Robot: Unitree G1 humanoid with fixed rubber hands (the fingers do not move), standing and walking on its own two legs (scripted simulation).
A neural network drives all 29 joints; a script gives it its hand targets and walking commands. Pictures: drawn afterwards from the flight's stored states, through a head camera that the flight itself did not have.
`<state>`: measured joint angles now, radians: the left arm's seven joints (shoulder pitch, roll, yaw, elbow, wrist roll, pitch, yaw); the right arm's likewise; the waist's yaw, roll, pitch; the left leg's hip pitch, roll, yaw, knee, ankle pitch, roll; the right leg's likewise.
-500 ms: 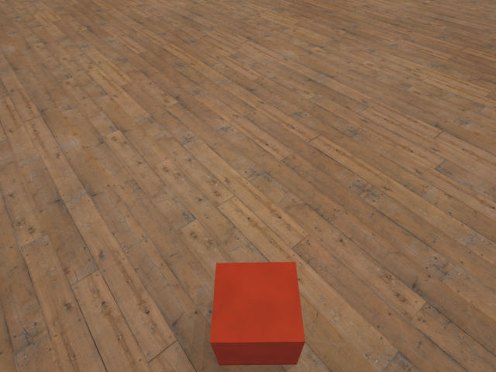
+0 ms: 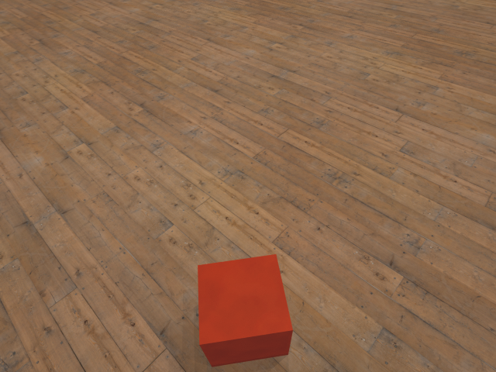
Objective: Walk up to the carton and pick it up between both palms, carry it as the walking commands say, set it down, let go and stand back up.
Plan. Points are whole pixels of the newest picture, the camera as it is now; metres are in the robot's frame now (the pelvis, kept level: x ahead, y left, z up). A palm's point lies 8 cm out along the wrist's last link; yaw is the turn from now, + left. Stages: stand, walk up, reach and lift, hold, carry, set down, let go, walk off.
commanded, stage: walk up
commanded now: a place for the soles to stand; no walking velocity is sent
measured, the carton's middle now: (243, 310) +0.47 +0.06 -0.63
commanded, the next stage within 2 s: reach and lift in 1.48 s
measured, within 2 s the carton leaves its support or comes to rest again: neither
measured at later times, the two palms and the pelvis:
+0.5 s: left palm out of the picture +0.06 +0.27 -0.11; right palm out of the picture +0.05 -0.28 -0.13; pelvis +0.00 +0.00 +0.00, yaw -3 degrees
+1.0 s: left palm out of the picture +0.07 +0.27 -0.11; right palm out of the picture +0.04 -0.27 -0.13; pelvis +0.00 +0.01 +0.00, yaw -4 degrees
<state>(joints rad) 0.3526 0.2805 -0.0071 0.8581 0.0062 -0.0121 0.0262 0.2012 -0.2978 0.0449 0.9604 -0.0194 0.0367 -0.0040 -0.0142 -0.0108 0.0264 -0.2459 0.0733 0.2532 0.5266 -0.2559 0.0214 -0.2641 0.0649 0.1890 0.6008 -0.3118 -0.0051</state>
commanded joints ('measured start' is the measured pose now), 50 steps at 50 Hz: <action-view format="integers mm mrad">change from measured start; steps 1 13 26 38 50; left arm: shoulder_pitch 59 46 43 61 13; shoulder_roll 128 143 155 127 110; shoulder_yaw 31 36 39 39 22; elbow -43 -75 -104 -124 -119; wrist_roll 0 -1 1 8 -5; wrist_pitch -6 -3 1 6 1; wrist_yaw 4 8 9 7 3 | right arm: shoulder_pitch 2 26 25 38 73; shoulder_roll -130 -136 -135 -166 -158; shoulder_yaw -26 -28 -33 -49 -47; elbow -47 -77 -107 -117 -121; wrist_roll -1 -1 -2 -5 5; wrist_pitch -5 1 11 9 -14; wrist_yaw -3 1 3 -1 2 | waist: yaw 2 -7 -7 4 -7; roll -11 -34 -42 55 -7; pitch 11 7 17 12 6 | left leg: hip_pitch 133 174 164 126 179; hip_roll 123 106 96 227 150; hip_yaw -181 -157 -138 -173 -238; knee -121 -77 -51 -143 -147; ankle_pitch -96 -75 -112 -81 -96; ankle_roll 71 68 69 135 88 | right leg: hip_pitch -174 -221 -227 -190 -219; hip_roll -78 -77 -76 -38 -34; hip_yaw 96 158 184 33 120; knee -88 -97 -102 47 -67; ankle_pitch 161 160 161 134 128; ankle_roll -53 -62 -71 -39 -36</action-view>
